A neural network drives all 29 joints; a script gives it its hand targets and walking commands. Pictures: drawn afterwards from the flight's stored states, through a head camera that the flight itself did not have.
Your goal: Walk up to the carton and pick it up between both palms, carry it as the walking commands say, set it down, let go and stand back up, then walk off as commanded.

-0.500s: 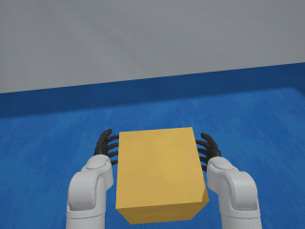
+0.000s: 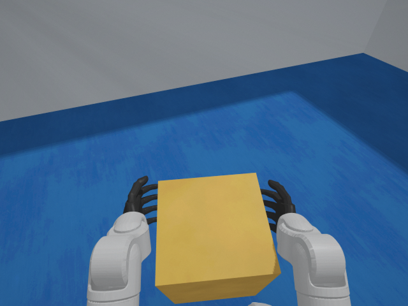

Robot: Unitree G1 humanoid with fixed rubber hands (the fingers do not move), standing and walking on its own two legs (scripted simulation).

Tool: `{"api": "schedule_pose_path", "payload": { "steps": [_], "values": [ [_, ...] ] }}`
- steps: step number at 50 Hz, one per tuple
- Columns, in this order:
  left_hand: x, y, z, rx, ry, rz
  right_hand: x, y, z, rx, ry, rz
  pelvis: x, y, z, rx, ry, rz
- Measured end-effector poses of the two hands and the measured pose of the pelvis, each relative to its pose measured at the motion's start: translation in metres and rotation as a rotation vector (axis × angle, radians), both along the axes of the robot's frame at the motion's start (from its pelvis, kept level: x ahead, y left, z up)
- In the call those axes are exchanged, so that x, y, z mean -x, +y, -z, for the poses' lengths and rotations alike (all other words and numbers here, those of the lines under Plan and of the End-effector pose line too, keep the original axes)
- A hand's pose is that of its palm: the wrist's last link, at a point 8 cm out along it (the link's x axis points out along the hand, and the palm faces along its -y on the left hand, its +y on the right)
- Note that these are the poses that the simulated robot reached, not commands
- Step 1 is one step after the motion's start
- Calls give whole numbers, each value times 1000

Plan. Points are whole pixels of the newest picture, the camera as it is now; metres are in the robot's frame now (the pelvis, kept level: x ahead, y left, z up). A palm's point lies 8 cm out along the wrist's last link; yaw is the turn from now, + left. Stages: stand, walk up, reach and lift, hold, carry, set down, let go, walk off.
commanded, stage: carry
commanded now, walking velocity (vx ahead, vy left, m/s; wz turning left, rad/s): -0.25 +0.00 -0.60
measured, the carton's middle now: (211, 244) +0.24 +0.01 +0.03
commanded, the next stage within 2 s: none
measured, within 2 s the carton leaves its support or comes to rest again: neither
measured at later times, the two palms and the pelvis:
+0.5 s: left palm out of the picture +0.07 +0.06 +0.07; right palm out of the picture -0.01 -0.19 +0.08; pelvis -0.22 +0.01 -0.01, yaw -18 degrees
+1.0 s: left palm out of the picture -0.14 +0.03 +0.06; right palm out of the picture -0.30 -0.17 +0.06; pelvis -0.43 +0.09 -0.02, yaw -35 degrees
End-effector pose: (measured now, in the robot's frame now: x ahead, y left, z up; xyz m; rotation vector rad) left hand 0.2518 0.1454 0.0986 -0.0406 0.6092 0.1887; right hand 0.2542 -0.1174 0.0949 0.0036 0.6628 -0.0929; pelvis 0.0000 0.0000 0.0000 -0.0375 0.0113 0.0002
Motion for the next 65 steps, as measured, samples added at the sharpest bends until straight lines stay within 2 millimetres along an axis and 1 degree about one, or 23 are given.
{"api": "schedule_pose_path", "payload": {
  "steps": [3,6,9,12,14,17,21,23,28,32,34,36,39,42,45,48,50,52,55,58,62,65],
  "values": [
    [16,-16,-2,-8,-19,31,25,-16,3,-11,-19,32,25,-7,7,-11,8,47],
    [32,-41,6,-28,-18,76,54,-39,17,-33,-19,80,52,-16,19,-23,19,97],
    [55,-65,22,-63,55,151,95,-62,39,-65,53,153,81,-20,21,-12,14,116],
    [82,-83,39,-68,125,222,140,-77,52,-66,122,222,108,-20,18,-33,10,145],
    [98,-91,44,-60,137,263,167,-83,54,-64,134,267,127,-17,17,-44,14,165],
    [118,-98,41,-38,103,310,198,-87,46,-55,97,323,155,-10,17,-42,27,192],
    [144,-93,33,19,27,331,231,-80,28,-10,21,352,191,3,18,-55,47,248],
    [162,-88,30,36,28,335,249,-74,21,9,20,355,208,8,14,-53,35,287],
    [206,-80,15,14,25,359,298,-64,10,3,19,367,242,18,3,-10,1,345],
    [235,-84,4,-1,-9,386,335,-66,6,-7,-15,391,273,23,6,-3,-1,399],
    [250,-92,3,-7,-27,406,355,-71,8,-17,-34,409,291,24,12,-10,1,429],
    [266,-102,7,-15,-36,431,378,-78,17,-27,-44,434,310,23,21,-19,4,461],
    [295,-117,21,-58,26,502,423,-84,36,-66,18,504,339,30,23,-14,0,476],
    [328,-123,37,-81,102,574,471,-82,49,-81,94,573,365,41,19,-33,-7,500],
    [356,-124,43,-73,118,635,512,-75,50,-83,107,640,391,56,17,-46,-4,533],
    [377,-120,39,-32,79,677,542,-64,40,-56,64,691,415,75,17,-47,12,571],
    [388,-114,35,6,43,693,558,-55,32,-23,27,711,430,89,20,-52,23,607],
    [403,-106,32,38,43,704,575,-44,25,5,26,720,447,101,16,-57,10,647],
    [427,-92,26,24,52,728,603,-26,19,3,39,739,465,116,8,-9,-1,674],
    [450,-81,20,22,53,743,629,-13,13,4,41,750,484,127,3,1,-10,713],
    [478,-75,10,25,7,762,661,-3,8,4,-7,771,513,143,7,0,-2,767],
    [503,-77,9,18,-23,784,691,0,14,-5,-38,794,539,153,18,-21,6,812]
  ]
}}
